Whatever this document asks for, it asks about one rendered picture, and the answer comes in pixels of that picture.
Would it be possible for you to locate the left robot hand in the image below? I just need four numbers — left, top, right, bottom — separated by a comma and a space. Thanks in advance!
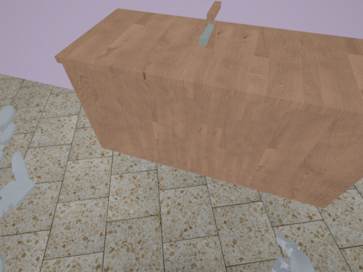
0, 105, 35, 220

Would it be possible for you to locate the right robot hand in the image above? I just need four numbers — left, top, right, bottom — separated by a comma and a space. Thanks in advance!
272, 236, 314, 272

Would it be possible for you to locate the counter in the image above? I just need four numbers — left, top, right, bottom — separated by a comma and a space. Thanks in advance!
55, 1, 363, 209

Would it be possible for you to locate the tap lever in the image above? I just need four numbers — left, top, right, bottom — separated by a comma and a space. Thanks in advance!
199, 24, 214, 46

